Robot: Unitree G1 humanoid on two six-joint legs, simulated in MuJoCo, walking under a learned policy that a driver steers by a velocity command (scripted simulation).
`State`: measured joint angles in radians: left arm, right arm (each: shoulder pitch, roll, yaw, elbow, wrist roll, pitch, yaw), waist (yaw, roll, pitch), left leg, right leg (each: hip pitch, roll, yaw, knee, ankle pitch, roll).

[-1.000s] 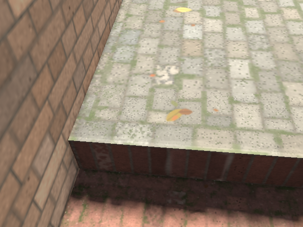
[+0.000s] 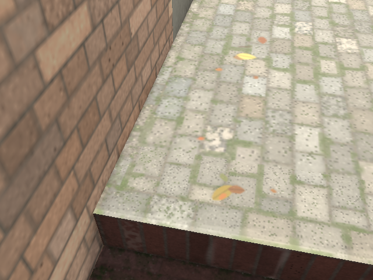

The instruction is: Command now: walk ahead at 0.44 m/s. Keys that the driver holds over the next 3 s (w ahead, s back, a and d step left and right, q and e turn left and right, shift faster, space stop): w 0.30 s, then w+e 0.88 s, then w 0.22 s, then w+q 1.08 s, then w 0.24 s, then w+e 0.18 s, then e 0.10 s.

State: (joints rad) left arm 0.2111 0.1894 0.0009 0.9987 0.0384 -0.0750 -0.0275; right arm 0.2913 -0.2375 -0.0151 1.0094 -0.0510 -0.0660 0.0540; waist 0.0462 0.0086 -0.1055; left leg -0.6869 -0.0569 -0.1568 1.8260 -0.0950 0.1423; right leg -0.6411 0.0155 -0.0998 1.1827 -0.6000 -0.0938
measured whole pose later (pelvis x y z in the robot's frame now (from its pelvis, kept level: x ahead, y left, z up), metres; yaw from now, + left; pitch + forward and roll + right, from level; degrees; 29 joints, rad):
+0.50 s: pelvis +0.16 +0.10 +0.11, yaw -2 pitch +2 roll +0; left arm 0.35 0.19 0.06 1.07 -0.01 -0.07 0.00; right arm -0.01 -0.07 0.04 0.73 0.02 -0.07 -0.09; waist 0.06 -0.09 0.10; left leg -0.98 0.17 0.08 1.35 -0.41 0.00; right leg -0.37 -0.01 0.11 1.18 -0.24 -0.01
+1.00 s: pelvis +0.21 -0.01 +0.22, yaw -14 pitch -4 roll +1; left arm 0.33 0.20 0.05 0.76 0.01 0.08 -0.03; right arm 0.18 -0.31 -0.08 0.69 -0.01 0.09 -0.09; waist 0.07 0.05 -0.01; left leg -0.49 0.26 0.03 1.14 -0.50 -0.04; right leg -0.48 -0.03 0.01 0.88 -0.35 -0.01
